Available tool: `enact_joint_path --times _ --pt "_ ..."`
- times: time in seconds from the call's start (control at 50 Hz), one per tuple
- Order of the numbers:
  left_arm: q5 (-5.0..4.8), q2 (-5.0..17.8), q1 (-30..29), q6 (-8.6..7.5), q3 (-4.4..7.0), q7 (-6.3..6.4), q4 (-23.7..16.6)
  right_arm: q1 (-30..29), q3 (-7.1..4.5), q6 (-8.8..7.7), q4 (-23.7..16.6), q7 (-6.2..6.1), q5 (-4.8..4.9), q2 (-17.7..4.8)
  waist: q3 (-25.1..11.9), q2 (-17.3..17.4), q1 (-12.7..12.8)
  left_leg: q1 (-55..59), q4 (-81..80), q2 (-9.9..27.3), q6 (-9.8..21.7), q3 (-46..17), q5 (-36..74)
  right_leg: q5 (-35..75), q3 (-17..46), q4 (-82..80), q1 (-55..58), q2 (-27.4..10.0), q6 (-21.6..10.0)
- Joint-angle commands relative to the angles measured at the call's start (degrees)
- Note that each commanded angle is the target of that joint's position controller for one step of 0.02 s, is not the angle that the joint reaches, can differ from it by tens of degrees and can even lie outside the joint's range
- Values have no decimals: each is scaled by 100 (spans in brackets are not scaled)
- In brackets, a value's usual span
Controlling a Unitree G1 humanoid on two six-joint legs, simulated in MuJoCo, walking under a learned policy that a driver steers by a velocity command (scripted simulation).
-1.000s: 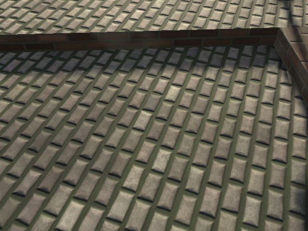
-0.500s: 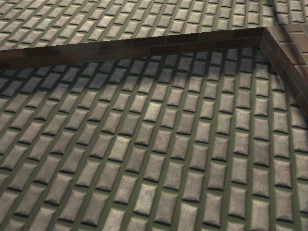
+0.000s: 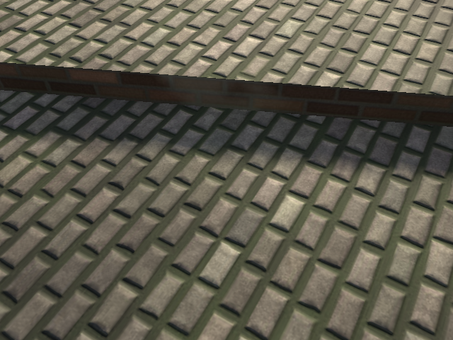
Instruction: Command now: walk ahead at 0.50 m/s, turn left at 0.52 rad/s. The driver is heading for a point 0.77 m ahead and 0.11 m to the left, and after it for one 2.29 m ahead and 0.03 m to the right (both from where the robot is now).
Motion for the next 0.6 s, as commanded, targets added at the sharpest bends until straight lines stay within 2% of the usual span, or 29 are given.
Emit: enact_joint_path --times 0.02,0.08,0.1,0.12,0.14,0.16,0.18,0.2,0.22,0.24,0.26,0.28,0.3,0.32,0.34,0.38,0.42,0.44,0.5,0.54,0.6 --pt "-41 850 -106 -39 170 63 -256 -648 63 -48 -497 126 -13 -7 478 -478 -5 -50 -523 70 26 264 204 1633 420 -628 43 -1663 -591" --pt "-92 954 78 37 222 40 -159 -1070 80 -58 -732 259 25 -32 670 -487 105 -157 -863 27 168 545 -392 1981 244 -337 621 -1820 -574" --pt "-125 1027 59 64 248 29 -153 -1120 71 -63 -801 293 31 -67 680 -526 72 -28 -958 -30 242 676 -704 2418 168 -168 719 -1850 -546" --pt "-149 1123 -40 87 270 29 -174 -1070 45 -64 -847 313 29 -116 602 -623 -35 317 -1028 -170 342 871 -1042 3317 64 115 737 -1847 -499" --pt "-183 1223 -118 106 296 28 -194 -911 -5 -61 -868 316 31 -219 422 -738 -177 771 -1022 -374 444 1083 -1390 4387 -14 514 764 -1840 -449" --pt "-210 1324 -200 137 315 33 -216 -498 -87 -54 -812 307 46 -366 162 -855 -428 1392 -1089 -624 562 1264 -1633 5377 -94 1168 762 -1791 -384" --pt "-243 1380 -337 171 310 32 -243 334 -233 -59 -608 282 71 -607 -269 -802 -906 2572 -1580 -892 757 1351 -1284 5682 -238 2280 514 -1599 -242" --pt "-177 1328 -365 140 280 43 -330 1336 -458 -27 -333 177 71 -1101 -827 -478 -1332 4467 -1754 -585 1057 545 -1086 4346 -239 3924 -834 -1391 28" --pt "25 410 -3 -32 4 -69 -669 1411 -551 -46 -293 108 105 -1785 -1176 1124 -714 6423 -2107 996 2067 -2592 -1568 -1322 133 6087 -3614 -272 377" --pt "-208 686 -466 -343 11 -172 -839 1763 -423 -100 -432 99 -22 -1530 -2010 751 -957 6844 -3121 1532 2383 -4354 -2268 -2009 1590 6843 -4353 68 270" --pt "-396 936 -1127 -466 83 -211 -1021 1615 -315 -159 -385 99 -80 -1141 -1288 448 -1072 6495 -3226 1332 2020 -3463 -1685 -1445 1720 6774 -4897 -200 109" --pt "-331 894 -1172 -505 62 -178 -1018 1166 -224 -204 -457 102 -14 -833 -874 119 -806 5652 -3185 1078 1766 -2654 -1212 -896 1723 6269 -4662 -458 13" --pt "-193 927 -1076 -469 109 -120 -903 640 -136 -224 -577 109 7 -562 -572 -111 -510 4749 -3218 845 1561 -1971 -634 -558 1685 5785 -4175 -686 55" --pt "-146 981 -901 -375 160 -105 -861 372 -62 -250 -667 95 -31 -377 -465 -60 -296 4144 -3328 697 1471 -1592 -165 -337 1706 5466 -3702 -842 100" --pt "-129 936 -845 -280 172 -104 -870 340 -47 -264 -675 81 -46 -378 -401 -97 -197 3790 -3434 627 1446 -1468 34 -239 1673 5266 -3435 -880 164" --pt "-62 738 -942 -156 134 -98 -939 534 -65 -299 -579 24 -26 -537 -236 -140 -139 3381 -3573 566 1446 -1136 537 -12 1541 4756 -3377 -877 305" --pt "-15 627 -1361 -112 81 -82 -1089 812 -91 -318 -465 -51 -24 -691 -24 -36 -260 3256 -3681 455 1364 -845 857 583 1437 3992 -3544 -822 391" --pt "-17 596 -1567 -109 59 -91 -1143 913 -86 -316 -420 -74 -21 -698 36 18 -337 3233 -3688 350 1258 -692 894 995 1399 3535 -3516 -765 381" --pt "-79 495 -2127 -118 -8 -165 -1271 1221 -63 -314 -289 -85 -2 -694 154 152 -585 3316 -3714 192 991 -454 489 2052 1313 2303 -3257 -539 269" --pt "-140 509 -2373 -121 -40 -233 -1312 1350 -60 -335 -209 -78 -20 -740 278 233 -714 3537 -3805 323 937 -448 55 2415 1251 1887 -3236 -470 177" --pt "-196 590 -2710 -128 -68 -342 -1454 1565 -43 -318 -33 -84 -55 -714 471 181 -826 4390 -3653 681 905 -449 172 2146 1301 1636 -3732 -456 -26"
Velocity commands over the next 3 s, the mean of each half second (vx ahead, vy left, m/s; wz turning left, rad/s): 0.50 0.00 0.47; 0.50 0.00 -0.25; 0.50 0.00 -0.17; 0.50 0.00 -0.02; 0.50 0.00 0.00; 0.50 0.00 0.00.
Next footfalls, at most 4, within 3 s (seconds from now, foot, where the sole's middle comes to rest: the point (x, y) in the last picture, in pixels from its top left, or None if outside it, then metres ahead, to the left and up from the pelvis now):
0.20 left None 0.25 0.14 -0.78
0.74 right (243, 303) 0.62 0.02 -0.78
1.24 left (182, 232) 0.87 0.24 -0.78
1.70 right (248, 187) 1.08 0.01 -0.78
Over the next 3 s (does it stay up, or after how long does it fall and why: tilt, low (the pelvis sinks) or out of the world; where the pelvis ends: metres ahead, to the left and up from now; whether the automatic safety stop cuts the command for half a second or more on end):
stays up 1.63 0.05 0.11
